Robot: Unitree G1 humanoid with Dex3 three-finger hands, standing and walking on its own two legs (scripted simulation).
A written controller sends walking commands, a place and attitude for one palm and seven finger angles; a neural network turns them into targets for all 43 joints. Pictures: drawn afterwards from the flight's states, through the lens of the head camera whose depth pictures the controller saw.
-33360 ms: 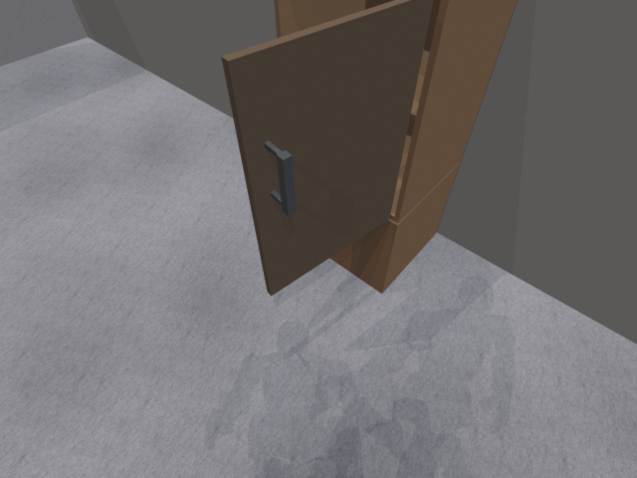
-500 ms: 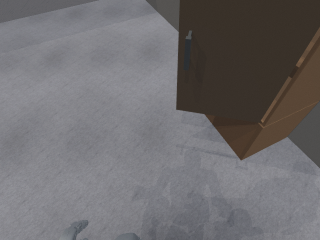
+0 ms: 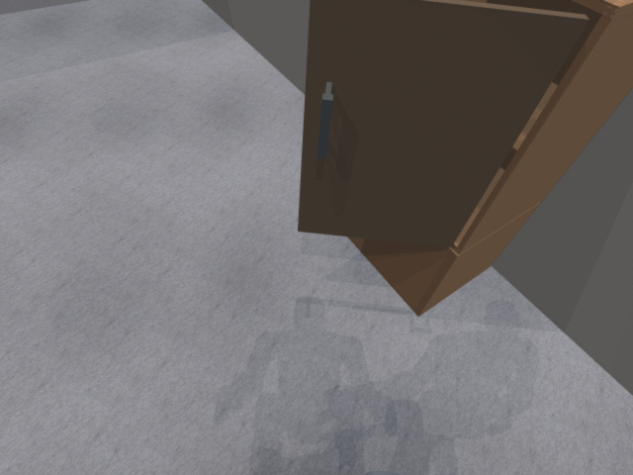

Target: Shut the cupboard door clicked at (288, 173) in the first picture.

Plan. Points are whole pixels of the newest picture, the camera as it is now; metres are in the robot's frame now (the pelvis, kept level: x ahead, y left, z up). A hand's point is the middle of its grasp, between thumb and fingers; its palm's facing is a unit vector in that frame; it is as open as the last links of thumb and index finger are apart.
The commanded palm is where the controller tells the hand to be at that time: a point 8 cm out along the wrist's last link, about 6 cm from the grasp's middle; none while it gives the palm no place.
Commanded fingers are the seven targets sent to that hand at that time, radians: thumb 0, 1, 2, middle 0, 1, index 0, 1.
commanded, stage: take the last steps up to it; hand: left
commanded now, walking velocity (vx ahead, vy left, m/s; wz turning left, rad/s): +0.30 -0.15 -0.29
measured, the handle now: (325, 121) +0.70 +0.03 +0.03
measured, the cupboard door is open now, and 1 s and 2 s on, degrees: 51 51 51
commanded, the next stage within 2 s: come to a stop and stand still in 0.68 s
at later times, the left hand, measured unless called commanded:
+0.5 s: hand out of the picture +0.10 +0.13 -0.19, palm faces -0.05 -0.99 -0.15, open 7.4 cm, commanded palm none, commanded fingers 0.00 0.90 0.90 -0.20 -0.30 -0.20 -0.30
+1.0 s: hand (299, 335) +0.36 +0.04 -0.17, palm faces -0.14 -0.96 -0.23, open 7.4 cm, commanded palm none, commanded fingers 0.00 0.90 0.90 -0.20 -0.30 -0.20 -0.30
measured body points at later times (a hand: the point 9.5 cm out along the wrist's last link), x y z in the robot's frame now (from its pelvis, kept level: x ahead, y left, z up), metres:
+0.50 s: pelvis +0.10 -0.05 -0.01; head +0.14 -0.03 +0.44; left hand +0.11 +0.18 -0.18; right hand +0.13 -0.31 -0.15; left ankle +0.18 +0.06 -0.73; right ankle -0.02 -0.13 -0.74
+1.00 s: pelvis +0.23 -0.12 -0.01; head +0.26 -0.15 +0.44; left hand +0.36 +0.09 -0.15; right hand +0.18 -0.35 -0.18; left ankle +0.20 +0.02 -0.71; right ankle +0.27 -0.25 -0.74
